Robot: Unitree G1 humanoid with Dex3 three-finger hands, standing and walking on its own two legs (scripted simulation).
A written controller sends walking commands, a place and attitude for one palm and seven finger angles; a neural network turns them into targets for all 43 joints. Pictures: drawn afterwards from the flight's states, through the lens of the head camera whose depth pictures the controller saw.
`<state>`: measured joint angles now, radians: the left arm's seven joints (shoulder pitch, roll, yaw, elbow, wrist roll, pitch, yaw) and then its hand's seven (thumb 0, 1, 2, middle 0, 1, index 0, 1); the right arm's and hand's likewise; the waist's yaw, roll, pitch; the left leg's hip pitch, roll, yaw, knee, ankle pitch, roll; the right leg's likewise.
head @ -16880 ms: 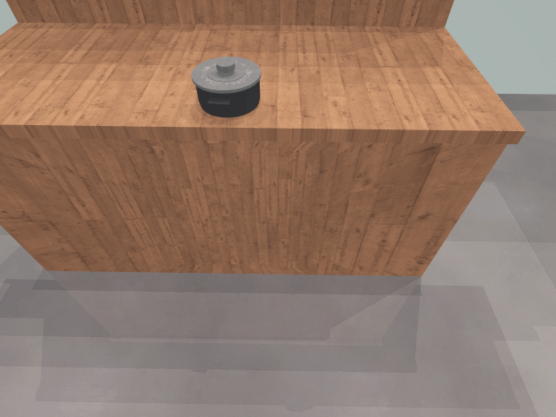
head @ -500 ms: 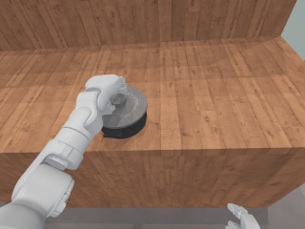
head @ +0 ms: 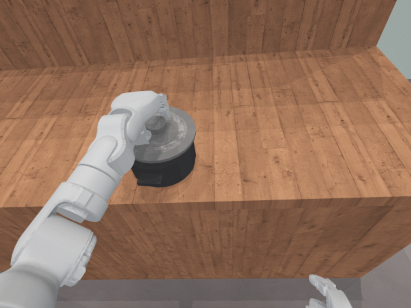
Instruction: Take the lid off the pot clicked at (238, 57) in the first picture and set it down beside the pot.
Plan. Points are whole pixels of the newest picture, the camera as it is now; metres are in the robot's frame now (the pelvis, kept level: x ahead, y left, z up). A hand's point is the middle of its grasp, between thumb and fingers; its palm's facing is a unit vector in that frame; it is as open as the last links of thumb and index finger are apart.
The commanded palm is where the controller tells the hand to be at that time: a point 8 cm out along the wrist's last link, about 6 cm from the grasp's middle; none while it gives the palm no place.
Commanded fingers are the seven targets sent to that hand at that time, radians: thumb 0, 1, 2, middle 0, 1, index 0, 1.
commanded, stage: lift the lid straight up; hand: left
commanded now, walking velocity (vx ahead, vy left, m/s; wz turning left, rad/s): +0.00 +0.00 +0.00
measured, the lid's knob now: (156, 125) +0.47 +0.11 +0.11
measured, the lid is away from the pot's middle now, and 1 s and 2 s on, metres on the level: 0.01 0.02 0.04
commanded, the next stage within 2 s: move the lid sideways beside the pot in 1.64 s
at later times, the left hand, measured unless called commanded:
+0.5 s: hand (132, 118) +0.43 +0.14 +0.17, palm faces -0.23 -0.04 -0.97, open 7.9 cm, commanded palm +0.41 +0.14 +0.24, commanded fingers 0.00 0.67 1.04 -1.19 -1.13 -0.71 -0.91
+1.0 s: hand (133, 95) +0.44 +0.13 +0.21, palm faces -0.20 -0.04 -0.98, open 8.0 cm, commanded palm +0.42 +0.14 +0.28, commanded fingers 0.00 0.67 1.04 -1.19 -1.13 -0.71 -0.91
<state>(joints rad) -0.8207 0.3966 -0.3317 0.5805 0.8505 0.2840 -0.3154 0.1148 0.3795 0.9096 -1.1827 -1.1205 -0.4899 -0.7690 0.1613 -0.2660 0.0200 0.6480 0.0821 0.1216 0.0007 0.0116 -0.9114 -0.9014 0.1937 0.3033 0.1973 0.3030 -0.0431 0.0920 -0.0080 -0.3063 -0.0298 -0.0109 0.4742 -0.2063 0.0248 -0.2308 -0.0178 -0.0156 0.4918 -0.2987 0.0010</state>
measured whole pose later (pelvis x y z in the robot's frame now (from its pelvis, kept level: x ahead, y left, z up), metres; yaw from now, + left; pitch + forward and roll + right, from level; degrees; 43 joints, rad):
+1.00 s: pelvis -0.01 +0.01 +0.00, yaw +0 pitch +1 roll +0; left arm -1.08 0.41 -0.31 0.71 0.88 0.32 -0.43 0.13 0.39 0.91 -1.20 -1.12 -0.49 -0.77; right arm 0.18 -0.27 0.04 0.66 0.07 0.07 -0.01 0.01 -0.91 -0.90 0.19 0.30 0.20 0.30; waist -0.05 0.09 -0.01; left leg -0.29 -0.04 -0.01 0.44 -0.17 0.04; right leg -0.23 -0.03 -0.01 0.48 -0.28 0.01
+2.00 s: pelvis -0.01 +0.01 +0.00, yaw +0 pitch +2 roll +0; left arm -1.19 0.47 -0.28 0.76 0.92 0.32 -0.50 0.13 0.38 0.91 -1.20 -1.12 -0.49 -0.77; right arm 0.18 -0.27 0.05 0.65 0.07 0.06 -0.01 0.01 -0.91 -0.90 0.20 0.30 0.20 0.30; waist -0.04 0.08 -0.02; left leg -0.30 -0.05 -0.01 0.43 -0.16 0.04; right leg -0.23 -0.04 -0.01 0.47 -0.27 0.02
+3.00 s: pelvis -0.02 +0.03 +0.00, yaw +1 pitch +3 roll -1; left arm -1.09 0.72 -0.17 0.68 0.92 0.18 -0.58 0.13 0.39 0.91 -1.20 -1.12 -0.49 -0.77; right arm 0.19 -0.29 0.02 0.62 0.10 0.14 0.00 0.01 -0.91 -0.90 0.20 0.30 0.20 0.30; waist -0.04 0.07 0.02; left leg -0.34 -0.05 -0.03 0.46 -0.17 0.06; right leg -0.23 -0.04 -0.03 0.42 -0.24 0.03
